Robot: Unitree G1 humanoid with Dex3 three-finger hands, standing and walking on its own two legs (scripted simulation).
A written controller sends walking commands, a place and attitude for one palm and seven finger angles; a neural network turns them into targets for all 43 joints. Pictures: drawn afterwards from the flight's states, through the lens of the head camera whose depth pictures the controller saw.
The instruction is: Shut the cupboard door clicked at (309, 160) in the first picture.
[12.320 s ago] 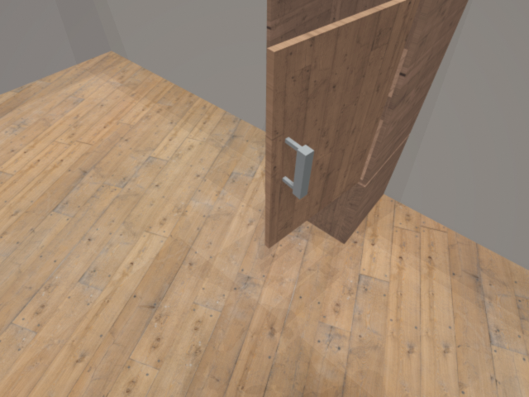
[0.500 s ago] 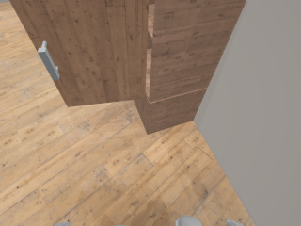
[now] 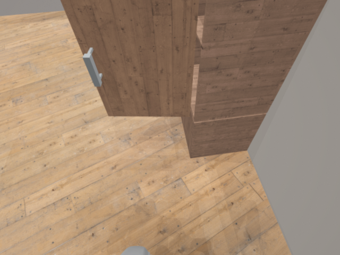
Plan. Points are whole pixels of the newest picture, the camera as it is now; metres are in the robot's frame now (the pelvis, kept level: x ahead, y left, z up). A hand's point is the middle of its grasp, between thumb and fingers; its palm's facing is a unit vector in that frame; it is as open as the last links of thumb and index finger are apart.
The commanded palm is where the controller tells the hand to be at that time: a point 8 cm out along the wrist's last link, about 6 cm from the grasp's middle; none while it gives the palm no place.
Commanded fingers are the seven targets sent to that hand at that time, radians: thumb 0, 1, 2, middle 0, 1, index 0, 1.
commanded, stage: take the last steps up to it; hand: left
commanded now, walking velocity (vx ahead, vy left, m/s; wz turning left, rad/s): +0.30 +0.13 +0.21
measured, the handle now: (94, 67) +0.74 +0.34 -0.02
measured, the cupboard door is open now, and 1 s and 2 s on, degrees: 80 80 80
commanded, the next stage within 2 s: come to a stop and stand still in 0.82 s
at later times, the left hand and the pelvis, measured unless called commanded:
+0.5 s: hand out of the picture +0.12 +0.26 -0.18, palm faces +0.11 -0.98 -0.17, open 7.4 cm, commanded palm none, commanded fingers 0.00 0.90 0.90 -0.20 -0.30 -0.20 -0.30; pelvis +0.08 +0.08 +0.00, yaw +4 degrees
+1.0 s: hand (95, 202) +0.27 +0.25 -0.17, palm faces +0.13 -0.97 -0.22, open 7.1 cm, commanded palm none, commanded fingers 0.00 0.90 0.90 -0.20 -0.30 -0.20 -0.30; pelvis +0.25 +0.07 +0.00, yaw +5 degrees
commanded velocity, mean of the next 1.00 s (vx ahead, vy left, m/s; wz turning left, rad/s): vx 0.19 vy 0.05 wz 0.03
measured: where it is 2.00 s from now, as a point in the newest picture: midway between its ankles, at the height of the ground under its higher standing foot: (165, 244)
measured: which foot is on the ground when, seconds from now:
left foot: up 0.00-0.18, down 0.20-0.72, up 0.74-1.00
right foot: down 0.00-0.20, up 0.22-0.68, down 0.70-1.00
